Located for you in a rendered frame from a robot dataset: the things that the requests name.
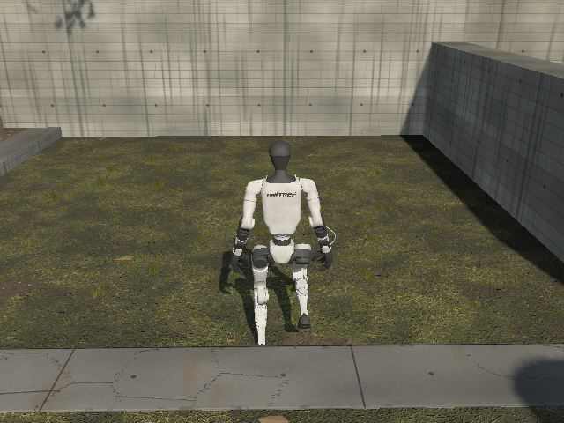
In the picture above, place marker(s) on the robot right hand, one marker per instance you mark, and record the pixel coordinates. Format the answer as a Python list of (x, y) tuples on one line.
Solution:
[(325, 257)]

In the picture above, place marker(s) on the robot right forearm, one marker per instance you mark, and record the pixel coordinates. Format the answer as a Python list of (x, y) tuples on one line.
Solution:
[(322, 237)]

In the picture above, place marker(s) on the robot head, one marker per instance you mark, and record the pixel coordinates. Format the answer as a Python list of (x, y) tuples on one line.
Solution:
[(280, 153)]

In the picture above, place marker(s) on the robot left hand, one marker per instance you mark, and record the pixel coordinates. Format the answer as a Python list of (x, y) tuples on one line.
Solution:
[(234, 260)]

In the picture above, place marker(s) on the robot left thigh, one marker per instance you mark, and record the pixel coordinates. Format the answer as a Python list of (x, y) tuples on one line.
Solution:
[(260, 260)]

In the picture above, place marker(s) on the right robot upper arm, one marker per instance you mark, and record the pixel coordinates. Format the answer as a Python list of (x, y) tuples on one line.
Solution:
[(308, 186)]

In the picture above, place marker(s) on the left robot upper arm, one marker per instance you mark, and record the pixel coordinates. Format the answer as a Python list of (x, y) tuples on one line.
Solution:
[(249, 203)]

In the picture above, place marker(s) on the robot left forearm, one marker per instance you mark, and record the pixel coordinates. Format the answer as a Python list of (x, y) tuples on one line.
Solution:
[(240, 240)]

